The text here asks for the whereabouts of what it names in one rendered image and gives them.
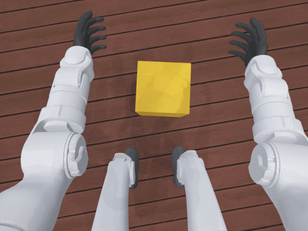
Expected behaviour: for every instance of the carton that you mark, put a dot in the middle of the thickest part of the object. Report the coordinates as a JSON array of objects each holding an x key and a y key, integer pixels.
[{"x": 163, "y": 89}]

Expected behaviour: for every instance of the right robot hand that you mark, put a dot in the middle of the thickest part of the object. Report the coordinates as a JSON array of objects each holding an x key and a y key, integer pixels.
[{"x": 256, "y": 42}]

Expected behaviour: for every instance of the robot left forearm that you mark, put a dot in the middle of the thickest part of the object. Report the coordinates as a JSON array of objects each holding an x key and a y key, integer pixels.
[{"x": 68, "y": 96}]

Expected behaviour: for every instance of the robot right upper arm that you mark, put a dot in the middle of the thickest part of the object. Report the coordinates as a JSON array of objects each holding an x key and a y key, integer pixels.
[{"x": 282, "y": 170}]

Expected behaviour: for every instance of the robot right foot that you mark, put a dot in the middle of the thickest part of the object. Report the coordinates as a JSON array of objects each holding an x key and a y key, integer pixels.
[{"x": 176, "y": 153}]

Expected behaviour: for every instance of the left robot hand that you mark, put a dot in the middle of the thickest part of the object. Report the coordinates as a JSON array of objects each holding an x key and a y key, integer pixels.
[{"x": 83, "y": 32}]

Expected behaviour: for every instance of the robot right forearm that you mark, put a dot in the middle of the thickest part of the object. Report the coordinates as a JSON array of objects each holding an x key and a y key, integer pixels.
[{"x": 271, "y": 106}]

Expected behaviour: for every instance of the robot left upper arm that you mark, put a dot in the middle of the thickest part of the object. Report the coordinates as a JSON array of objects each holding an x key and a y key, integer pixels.
[{"x": 50, "y": 161}]

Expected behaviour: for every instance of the robot left thigh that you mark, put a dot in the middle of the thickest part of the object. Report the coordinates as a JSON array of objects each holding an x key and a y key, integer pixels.
[{"x": 112, "y": 209}]

